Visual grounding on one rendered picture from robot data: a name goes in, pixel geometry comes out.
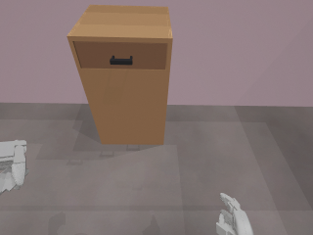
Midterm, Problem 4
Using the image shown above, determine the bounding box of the robot right hand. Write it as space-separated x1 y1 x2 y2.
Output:
216 193 254 235

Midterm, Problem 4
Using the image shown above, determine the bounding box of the drawer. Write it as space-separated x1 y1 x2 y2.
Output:
74 41 167 70

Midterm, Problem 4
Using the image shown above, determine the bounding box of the handle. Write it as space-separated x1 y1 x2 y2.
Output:
110 56 133 66

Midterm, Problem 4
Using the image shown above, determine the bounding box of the robot left hand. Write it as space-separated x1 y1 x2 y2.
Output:
0 140 29 195

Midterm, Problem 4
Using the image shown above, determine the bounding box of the cabinet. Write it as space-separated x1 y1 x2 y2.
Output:
67 4 173 145

